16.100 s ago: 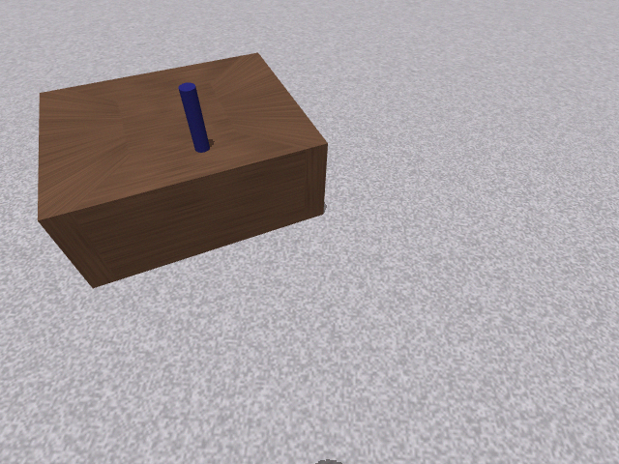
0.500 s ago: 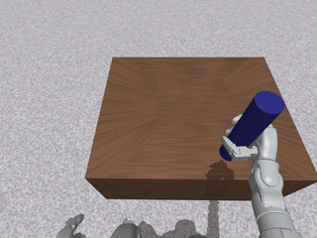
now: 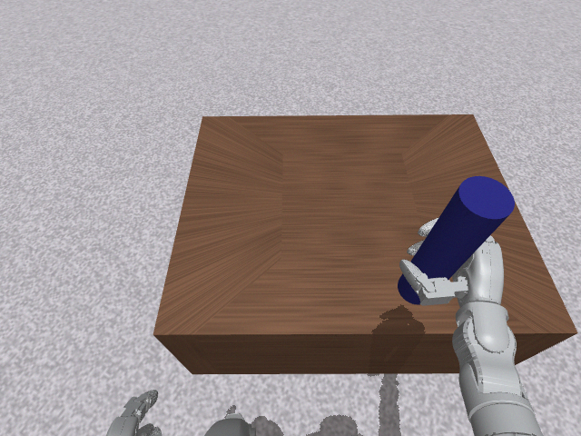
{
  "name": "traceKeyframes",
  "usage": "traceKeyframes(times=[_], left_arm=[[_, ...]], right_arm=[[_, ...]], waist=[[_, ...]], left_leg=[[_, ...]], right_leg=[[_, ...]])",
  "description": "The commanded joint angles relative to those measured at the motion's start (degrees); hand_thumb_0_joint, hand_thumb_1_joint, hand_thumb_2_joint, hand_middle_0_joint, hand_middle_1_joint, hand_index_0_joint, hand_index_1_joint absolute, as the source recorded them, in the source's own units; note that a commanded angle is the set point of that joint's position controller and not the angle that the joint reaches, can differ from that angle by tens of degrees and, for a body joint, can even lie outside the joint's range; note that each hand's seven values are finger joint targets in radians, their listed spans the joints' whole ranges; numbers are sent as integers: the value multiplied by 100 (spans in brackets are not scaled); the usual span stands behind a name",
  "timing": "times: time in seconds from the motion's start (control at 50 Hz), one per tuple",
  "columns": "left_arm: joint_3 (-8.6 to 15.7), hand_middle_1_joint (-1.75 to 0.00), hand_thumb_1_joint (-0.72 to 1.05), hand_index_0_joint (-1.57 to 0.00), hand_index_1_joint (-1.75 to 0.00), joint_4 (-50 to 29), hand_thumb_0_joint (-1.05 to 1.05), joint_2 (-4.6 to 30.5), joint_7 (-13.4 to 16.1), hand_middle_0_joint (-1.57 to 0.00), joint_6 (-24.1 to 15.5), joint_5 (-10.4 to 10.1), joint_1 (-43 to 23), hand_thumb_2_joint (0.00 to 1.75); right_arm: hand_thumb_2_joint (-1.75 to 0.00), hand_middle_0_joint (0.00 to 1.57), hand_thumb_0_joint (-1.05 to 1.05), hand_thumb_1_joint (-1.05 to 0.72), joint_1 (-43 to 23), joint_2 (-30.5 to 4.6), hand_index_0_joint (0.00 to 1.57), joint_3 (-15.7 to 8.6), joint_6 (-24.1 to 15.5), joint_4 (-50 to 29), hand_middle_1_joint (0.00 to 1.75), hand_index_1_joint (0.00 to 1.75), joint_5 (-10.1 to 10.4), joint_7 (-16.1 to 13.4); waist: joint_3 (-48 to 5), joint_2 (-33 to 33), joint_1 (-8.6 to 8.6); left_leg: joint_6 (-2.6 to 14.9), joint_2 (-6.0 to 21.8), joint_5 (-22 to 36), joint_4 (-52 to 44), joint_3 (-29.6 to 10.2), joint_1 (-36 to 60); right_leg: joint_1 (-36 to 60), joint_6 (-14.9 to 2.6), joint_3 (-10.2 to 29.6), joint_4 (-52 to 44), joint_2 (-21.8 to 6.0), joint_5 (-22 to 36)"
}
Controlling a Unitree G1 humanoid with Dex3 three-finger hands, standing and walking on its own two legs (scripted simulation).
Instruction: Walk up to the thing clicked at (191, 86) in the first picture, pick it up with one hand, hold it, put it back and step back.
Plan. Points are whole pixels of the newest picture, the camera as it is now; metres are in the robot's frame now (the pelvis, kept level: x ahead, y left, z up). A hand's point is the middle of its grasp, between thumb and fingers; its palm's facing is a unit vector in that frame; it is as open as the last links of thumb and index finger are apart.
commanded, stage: hold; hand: right
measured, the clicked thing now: (442, 252) +0.33 -0.18 +0.08
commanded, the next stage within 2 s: none
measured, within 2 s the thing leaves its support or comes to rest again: neither
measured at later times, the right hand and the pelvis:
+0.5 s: hand (434, 255) +0.33 -0.17 +0.06, palm faces +0.17 +0.99 -0.02, open 8.0 cm; pelvis +0.00 +0.00 +0.01, yaw +0 degrees
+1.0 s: hand (430, 260) +0.33 -0.17 +0.06, palm faces +0.16 +0.99 -0.01, open 8.0 cm; pelvis +0.00 +0.00 +0.01, yaw +0 degrees
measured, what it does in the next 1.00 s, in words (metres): stands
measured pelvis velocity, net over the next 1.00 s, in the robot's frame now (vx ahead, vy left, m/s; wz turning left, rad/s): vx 0.00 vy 0.00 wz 0.00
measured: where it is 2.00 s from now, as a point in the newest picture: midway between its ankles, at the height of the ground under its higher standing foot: outside the picture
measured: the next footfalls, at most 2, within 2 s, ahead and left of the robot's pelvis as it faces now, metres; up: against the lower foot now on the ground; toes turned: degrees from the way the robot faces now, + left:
none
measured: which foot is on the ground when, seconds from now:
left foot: down 0.00-1.00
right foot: down 0.00-1.00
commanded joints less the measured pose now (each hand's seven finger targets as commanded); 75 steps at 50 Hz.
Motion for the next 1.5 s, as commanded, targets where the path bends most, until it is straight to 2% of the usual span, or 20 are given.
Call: traceKeyframes(times=[0.0, 0.2, 0.22, 0.28, 0.34, 0.36, 0.46, 0.54, 0.64, 0.72, 0.74, 0.8, 0.94, 1.04, 1.18, 1.2, 1.22, 1.36, 1.4, 1.48], left_arm=[[283, -30, 88, -19, -31, -648, 0, 822, 100, -20, -238, 4, -58, 91], [230, -30, 89, -20, -31, -698, 0, 740, 97, -20, -236, -12, -154, 91], [236, -31, 89, -20, -31, -652, 0, 735, 115, -20, -238, -11, -131, 91], [227, -31, 88, -20, -31, -653, 0, 741, 123, -20, -234, -10, -171, 91], [241, -30, 88, -19, -31, -684, 0, 772, 129, -20, -254, -10, -126, 91], [238, -31, 89, -20, -31, -662, 0, 764, 128, -20, -239, -8, -148, 91], [246, -30, 88, -20, -31, -641, 0, 769, 123, -20, -242, -12, -125, 91], [259, -30, 89, -20, -30, -623, 0, 797, 122, -20, -222, -2, -61, 91], [196, -31, 89, -20, -31, -700, 0, 713, 99, -20, -249, -17, -194, 90], [262, -31, 90, -20, -30, -654, 0, 804, 110, -20, -271, -10, -182, 90], [209, -31, 89, -20, -30, -648, 0, 744, 108, -20, -273, -17, -131, 90], [186, -31, 89, -20, -31, -651, 0, 713, 97, -20, -285, -15, -148, 91], [208, -30, 89, -20, -30, -688, 0, 723, 87, -20, -256, 2, -138, 90], [201, -30, 89, -20, -30, -688, 0, 723, 101, -20, -284, -11, -196, 90], [233, -30, 90, -20, -30, -643, 0, 783, 98, -20, -284, 6, -131, 90], [227, -30, 89, -20, -30, -631, 0, 776, 91, -20, -267, 8, -154, 90], [221, -30, 89, -20, -30, -669, 0, 762, 84, -20, -268, 1, -172, 90], [179, -30, 89, -20, -30, -675, 0, 710, 130, -19, -301, 1, -265, 90], [86, -30, 89, -20, -30, -725, 0, 623, 125, -20, -320, -8, -325, 90], [180, -30, 89, -20, -30, -609, 0, 724, 122, -20, -324, 18, -231, 90]], right_arm=[[-132, 133, 0, -29, -1752, -664, 136, -195, -481, -1576, 144, 144, 90, -16], [-132, 134, 0, -29, -1758, -761, 137, -259, -377, -1903, 145, 145, 115, -35], [-132, 133, 0, -32, -1807, -649, 136, -230, -354, -1626, 144, 144, 115, -39], [-132, 133, 0, -30, -1951, -882, 136, -414, -401, -1898, 144, 144, 123, -47], [-132, 133, 0, -31, -1621, -608, 136, -166, -343, -1762, 144, 144, 113, -11], [-132, 133, 0, -31, -1830, -904, 136, -417, -370, -1975, 144, 144, 125, -41], [-134, 134, 0, -31, -1472, -519, 138, -127, -301, -1442, 146, 146, 124, -1], [-134, 134, 0, -30, -1799, -843, 138, -381, -342, -1706, 146, 146, 115, 8], [-133, 133, 0, -30, -1982, -816, 137, -335, -402, -2038, 145, 145, 150, -4], [-131, 132, 0, -31, -1970, -635, 136, -101, -341, -1848, 143, 143, 135, 17], [-132, 132, 0, -30, -2090, -807, 136, -282, -365, -1990, 144, 144, 125, -15], [-133, 133, 0, -30, -1480, -476, 137, -126, -261, -1347, 145, 145, 132, 27], [-133, 133, 0, -30, -2026, -889, 137, -389, -419, -1996, 145, 145, 95, -57], [-133, 133, 0, -31, -1936, -634, 136, -153, -383, -1832, 144, 144, 127, -54], [-133, 133, 0, -29, -1499, -471, 136, -54, -270, -1305, 145, 145, 75, 20], [-133, 133, 0, -27, -1688, -745, 136, -276, -307, -1668, 145, 145, 96, -18], [-132, 133, 0, -29, -1783, -627, 137, -152, -311, -1705, 145, 145, 107, -5], [-133, 133, 0, -32, -1781, -767, 136, -393, -395, -1585, 144, 144, 140, -67], [-133, 132, 0, -32, -2161, -735, 135, -227, -460, -2051, 144, 144, 138, -57], [-133, 132, 0, -32, -1774, -581, 136, -100, -386, -1496, 144, 144, 72, -3]], waist=[[-1595, -91, 6], [-1570, -82, -42], [-1475, 149, 69], [-1601, -96, -56], [-1730, -29, 32], [-1652, -202, -46], [-1468, 17, 59], [-1701, -119, 10], [-1571, -115, -35], [-1495, -172, 81], [-1638, -177, 10], [-1496, 145, 26], [-1642, -220, -61], [-1506, -21, -2], [-1569, 69, 16], [-1451, -114, -74], [-1520, -100, -20], [-1431, 119, 6], [-1534, -16, 20], [-1436, -90, 60]], left_leg=[[229, -240, 1153, -384, 64, 1535], [205, -197, 1316, -539, 24, 1809], [190, -211, 1236, -558, 39, 1729], [207, -192, 1214, -557, 1, 1777], [223, -200, 1455, -531, 5, 1848], [229, -198, 1426, -532, 9, 1829], [232, -215, 1366, -562, 52, 1821], [247, -201, 1700, -476, 30, 1857], [234, -219, 1129, -605, 46, 1802], [227, -235, 1131, -596, 53, 1646], [236, -237, 1208, -579, 64, 1733], [227, -228, 1351, -587, 82, 1810], [243, -211, 1317, -567, 29, 1796], [208, -208, 1088, -658, 24, 1818], [228, -210, 1270, -603, 55, 1831], [238, -211, 1206, -605, 59, 1761], [232, -216, 1157, -620, 52, 1789], [184, -184, 870, -719, -37, 1790], [194, -180, 830, -698, -50, 1796], [227, -216, 927, -608, 15, 1582]], right_leg=[[121, 42, 7, -911, 89, 1952], [188, -12, -83, -946, 141, 1872], [157, -28, -66, -946, 124, 1795], [221, -20, -76, -951, 136, 1777], [333, -1, -72, -960, 140, 2054], [328, 9, -75, -977, 133, 2053], [229, 19, -43, -1029, 120, 2001], [385, 44, -49, -942, 115, 2425], [313, 7, -20, -1116, 111, 1799], [361, 25, -8, -1116, 94, 1832], [437, 43, 20, -1127, 81, 1960], [232, 20, -10, -1074, 106, 2055], [374, 27, -41, -1062, 123, 2037], [235, -18, -62, -1119, 135, 1631], [251, 15, -48, -1092, 128, 1901], [190, 18, -42, -1112, 129, 1868], [256, 12, -37, -1117, 127, 1805], [85, -74, -107, -1076, 170, 1318], [153, -69, -107, -1097, 163, 1260], [156, -13, -46, -1094, 126, 1482]])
